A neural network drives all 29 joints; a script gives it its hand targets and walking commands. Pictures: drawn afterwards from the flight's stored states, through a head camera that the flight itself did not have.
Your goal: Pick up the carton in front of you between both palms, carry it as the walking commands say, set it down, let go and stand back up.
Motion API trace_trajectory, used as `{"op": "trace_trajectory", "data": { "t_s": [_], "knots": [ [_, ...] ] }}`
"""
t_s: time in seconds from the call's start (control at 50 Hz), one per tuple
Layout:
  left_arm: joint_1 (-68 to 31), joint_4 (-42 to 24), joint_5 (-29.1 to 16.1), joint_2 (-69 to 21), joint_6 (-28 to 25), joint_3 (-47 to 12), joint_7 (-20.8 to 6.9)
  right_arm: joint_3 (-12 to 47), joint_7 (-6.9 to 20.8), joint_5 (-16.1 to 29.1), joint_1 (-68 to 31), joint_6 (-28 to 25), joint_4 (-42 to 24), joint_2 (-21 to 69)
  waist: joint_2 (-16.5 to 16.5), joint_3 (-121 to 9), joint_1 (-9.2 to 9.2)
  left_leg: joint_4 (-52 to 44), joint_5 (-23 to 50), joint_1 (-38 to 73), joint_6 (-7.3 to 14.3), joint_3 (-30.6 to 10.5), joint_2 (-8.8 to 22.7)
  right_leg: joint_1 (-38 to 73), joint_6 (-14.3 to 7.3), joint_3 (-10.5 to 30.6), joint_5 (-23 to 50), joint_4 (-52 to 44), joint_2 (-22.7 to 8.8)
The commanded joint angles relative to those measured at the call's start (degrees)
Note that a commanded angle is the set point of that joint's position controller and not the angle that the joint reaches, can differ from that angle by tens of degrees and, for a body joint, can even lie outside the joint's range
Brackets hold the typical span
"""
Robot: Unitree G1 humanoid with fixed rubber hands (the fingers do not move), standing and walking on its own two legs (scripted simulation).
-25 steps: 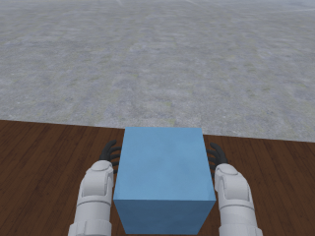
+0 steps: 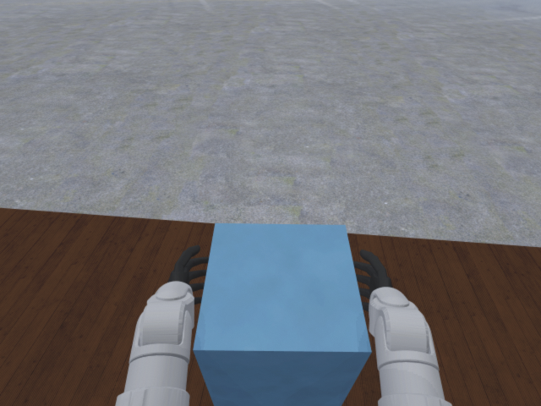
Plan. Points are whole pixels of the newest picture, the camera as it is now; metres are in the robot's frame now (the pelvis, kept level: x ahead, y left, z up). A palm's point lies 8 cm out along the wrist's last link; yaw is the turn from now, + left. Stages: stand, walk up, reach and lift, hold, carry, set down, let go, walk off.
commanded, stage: hold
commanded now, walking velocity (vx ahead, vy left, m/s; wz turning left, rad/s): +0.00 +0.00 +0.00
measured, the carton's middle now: (278, 319) +0.29 +0.00 -0.02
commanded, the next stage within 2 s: carry in 0.38 s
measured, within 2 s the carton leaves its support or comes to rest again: neither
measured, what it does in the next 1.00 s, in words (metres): walks ahead: left foot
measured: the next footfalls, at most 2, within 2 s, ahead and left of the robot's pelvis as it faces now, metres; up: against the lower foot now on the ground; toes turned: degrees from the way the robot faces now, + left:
left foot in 0.80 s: +0.16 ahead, +0.09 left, +0.00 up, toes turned +7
right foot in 1.14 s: +0.42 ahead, -0.14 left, +0.00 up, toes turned -12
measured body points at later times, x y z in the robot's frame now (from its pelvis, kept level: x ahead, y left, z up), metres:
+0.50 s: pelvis +0.00 +0.00 +0.00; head -0.04 +0.00 +0.44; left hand +0.31 +0.15 +0.05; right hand +0.30 -0.15 +0.05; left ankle +0.01 +0.13 -0.74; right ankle +0.00 -0.13 -0.74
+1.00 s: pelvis +0.19 -0.02 +0.00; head +0.19 -0.02 +0.45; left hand +0.48 +0.12 +0.07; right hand +0.46 -0.18 +0.07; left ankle +0.12 +0.09 -0.75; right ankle +0.18 -0.13 -0.70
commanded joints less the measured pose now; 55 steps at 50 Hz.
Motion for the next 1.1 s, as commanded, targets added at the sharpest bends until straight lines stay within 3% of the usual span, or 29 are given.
{"op": "trace_trajectory", "data": {
  "t_s": [0.0,0.34,0.36,0.4,0.42,0.48,0.52,0.56,0.58,0.6,0.62,0.64,0.66,0.68,0.7,0.72,0.76,0.78,0.8,0.82,0.84,0.86,0.88,0.9,0.92,0.96,1.04,1.08],
  "knots": [
    [-27.2,-1.9,-15.3,-52.0,-1.8,-30.7,-13.6,30.3,13.0,14.9,-27.4,-1.8,-2.0,52.0,0.1,-12.0,0.02,-2.2,9.5,3.1,-0.3,3.6,-3.8,0.5,0.4,-3.5,10.0,-2.8,3.6],
    [-29.4,-0.3,-15.0,-52.4,-2.1,-30.1,-13.8,29.6,13.2,14.4,-29.5,-2.0,-0.4,52.2,0.2,-11.4,-0.04,-2.1,6.4,2.3,-0.2,3.7,-3.6,-0.4,0.2,-3.7,6.7,-2.7,3.5],
    [-30.3,-0.5,-15.4,-52.2,-2.0,-30.4,-13.7,30.4,13.2,14.8,-30.6,-1.9,-1.1,52.5,0.1,-9.7,-0.05,2.0,-2.7,-5.6,1.0,2.1,6.1,-8.5,-0.9,-0.9,-1.6,1.3,-6.0],
    [-30.4,-2.6,-16.6,-52.3,-1.8,-32.2,-13.4,31.6,12.8,15.7,-30.3,-1.7,-2.9,52.2,0.5,-10.5,0.02,-0.7,-24.4,-9.8,1.3,-0.3,5.4,-13.0,-1.3,0.7,-23.6,-0.8,-5.3],
    [-31.0,-4.5,-17.4,-52.7,-1.4,-33.6,-13.2,33.0,12.5,16.6,-30.7,-1.4,-4.6,52.5,0.5,-10.3,-0.16,-0.6,-30.0,-11.3,1.7,-0.7,5.4,-14.9,-1.6,0.3,-28.5,0.0,-4.9],
    [-30.5,-9.5,-20.5,-52.3,0.6,-38.1,-12.3,37.3,11.4,19.4,-29.7,0.7,-9.8,52.2,3.6,-15.2,-0.13,-0.5,-22.4,-9.2,3.4,-1.8,8.3,-15.7,-1.4,-5.3,-15.8,8.0,-3.3],
    [-30.0,-13.5,-23.0,-51.5,3.2,-41.6,-11.7,40.1,10.4,21.2,-28.2,3.2,-13.8,50.8,7.7,-17.8,-0.48,-3.5,-25.8,-7.1,5.6,-6.1,11.9,-17.7,-0.7,-9.8,-13.1,12.0,-1.2],
    [-30.6,-17.0,-25.7,-50.0,6.6,-43.8,-11.2,42.2,9.4,23.0,-28.8,6.7,-17.8,48.9,9.0,-15.7,-0.48,-4.2,-31.1,-10.3,6.4,-6.5,13.3,-17.1,-0.9,-11.5,-15.3,8.8,-1.0],
    [-30.9,-18.1,-26.8,-49.3,8.4,-44.4,-11.0,43.0,9.0,23.9,-29.1,8.6,-19.3,48.0,7.5,-14.7,-0.35,-2.0,-29.4,-13.9,5.7,-3.8,12.0,-13.4,-1.2,-10.7,-14.9,6.1,-1.9],
    [-30.5,-18.7,-27.8,-48.6,10.2,-44.6,-10.7,43.7,8.7,24.9,-29.2,10.5,-20.5,47.2,2.9,-13.9,-0.04,3.9,-24.5,-18.2,3.9,1.7,9.2,-9.3,-2.0,-6.5,-15.5,1.9,-4.9],
    [-28.3,-19.3,-28.3,-47.7,11.9,-44.8,-10.4,44.7,8.5,26.0,-28.9,12.2,-21.9,46.9,-7.0,-14.0,0.72,15.8,-18.6,-25.4,1.5,8.3,5.8,-3.9,-4.6,4.6,-18.7,-3.1,-12.2],
    [-26.2,-19.9,-28.6,-46.6,13.4,-44.8,-9.9,45.9,8.4,27.5,-28.6,14.0,-23.0,47.2,-14.8,-12.6,1.22,23.9,-16.5,-35.8,-0.2,13.1,2.9,2.9,-8.2,15.3,-14.4,-6.3,-18.9],
    [-25.2,-21.6,-28.5,-46.6,14.7,-45.1,-9.3,47.1,8.6,29.3,-29.9,15.4,-24.8,47.8,-15.4,-10.4,1.62,23.3,-20.5,-41.4,0.1,13.1,3.2,5.6,-11.6,19.4,-4.9,-6.3,-21.5],
    [-25.1,-24.5,-28.8,-46.8,16.0,-45.8,-8.7,48.2,8.8,31.1,-30.1,16.5,-26.1,48.7,-11.7,-11.1,1.97,22.3,-21.7,-41.3,0.4,12.5,4.0,7.1,-12.7,17.5,3.1,-5.1,-21.4],
    [-25.4,-27.3,-29.4,-47.0,17.2,-46.4,-8.2,48.7,8.9,32.5,-29.4,17.5,-27.2,49.5,-8.9,-13.5,1.83,18.8,-19.6,-38.7,0.6,13.0,4.0,7.9,-12.0,13.5,8.2,-3.7,-20.5],
    [-25.8,-30.0,-30.2,-47.6,18.3,-46.9,-8.0,48.8,8.9,33.3,-28.1,18.4,-28.3,49.9,-8.2,-15.7,1.66,14.9,-15.3,-34.2,0.7,14.8,2.6,7.5,-10.4,8.7,11.1,-2.2,-18.8],
    [-23.7,-33.4,-31.7,-48.7,20.4,-47.6,-8.1,48.3,8.5,33.3,-23.6,20.1,-30.2,50.3,-8.2,-19.6,0.53,3.9,-5.1,-18.5,0.7,18.9,-0.1,1.5,-7.0,-1.9,7.5,1.9,-14.1],
    [-21.3,-33.9,-31.9,-48.9,21.3,-47.7,-8.4,47.8,8.2,32.8,-21.7,20.9,-31.1,50.0,-6.4,-21.7,0.28,0.8,-2.0,-4.9,1.1,18.7,0.3,-6.8,-5.2,-6.6,5.2,6.0,-11.9],
    [-20.0,-34.3,-32.0,-48.5,22.1,-47.8,-8.8,47.2,7.9,31.9,-18.8,21.6,-31.6,49.6,-1.5,-24.1,-0.68,-1.1,-4.0,9.9,2.7,11.4,6.2,-18.6,-3.2,-10.7,1.9,14.5,-9.7],
    [-20.6,-36.3,-32.9,-48.2,23.3,-48.2,-9.4,46.1,7.5,29.9,-16.4,22.0,-31.8,48.2,13.9,-23.3,-1.42,-5.5,-6.5,17.3,7.8,-11.1,20.4,-33.0,-0.3,-16.3,-8.3,28.7,-4.7],
    [-22.0,-36.2,-33.9,-48.1,24.2,-48.5,-9.9,45.4,7.1,28.8,-16.0,22.6,-32.0,48.7,16.3,-20.1,-1.73,-5.8,1.9,19.7,14.2,-21.2,26.6,-43.4,-1.1,-13.3,-19.0,34.2,-2.8],
    [-22.5,-36.1,-34.6,-48.1,24.6,-48.4,-10.3,45.6,7.0,29.2,-17.4,23.3,-33.7,50.1,10.7,-18.0,-1.7,-4.9,7.5,18.6,15.7,-19.6,28.0,-46.8,-2.0,-10.1,-21.7,38.1,-5.9],
    [-23.8,-36.2,-35.3,-48.2,25.1,-48.4,-10.5,45.8,6.8,30.1,-19.7,23.9,-35.1,50.2,6.8,-17.6,-1.78,-4.4,12.6,17.7,14.9,-15.7,26.7,-47.4,-2.1,-9.9,-21.5,38.7,-6.9],
    [-23.9,-36.2,-35.9,-48.4,25.3,-48.5,-10.5,46.1,6.7,31.0,-21.4,24.4,-36.6,50.1,4.1,-17.9,-1.72,-6.1,9.2,16.5,13.4,-12.0,25.5,-46.8,-1.9,-9.9,-18.7,35.5,-7.6],
    [-24.0,-36.0,-36.0,-48.6,25.5,-48.3,-10.3,46.6,6.8,31.9,-22.7,24.9,-37.5,50.1,3.8,-17.3,-1.68,-7.8,7.9,14.4,11.4,-7.1,23.5,-44.3,-1.5,-11.0,-15.1,30.8,-7.8],
    [-22.3,-35.2,-35.1,-48.7,25.7,-47.5,-9.4,46.9,7.3,33.2,-23.2,25.8,-37.6,49.3,6.9,-16.7,-1.43,-7.9,10.0,10.4,8.8,1.4,19.0,-37.9,-0.7,-14.4,-8.4,23.0,-5.7],
    [-19.7,-34.0,-32.0,-48.0,26.3,-45.8,-7.8,46.7,8.5,34.4,-21.7,26.9,-35.7,47.6,10.2,-14.9,-1.17,-5.9,12.7,3.1,6.2,10.5,15.8,-25.6,-0.7,-19.7,1.1,11.0,-2.7],
    [-19.3,-33.7,-31.3,-47.8,26.5,-45.1,-7.6,46.7,8.8,34.4,-22.3,27.3,-35.4,47.2,8.6,-16.1,-0.15,1.6,15.1,-3.6,4.1,15.1,14.1,-11.7,-1.4,-23.4,5.5,6.6,-0.5]
  ]
}}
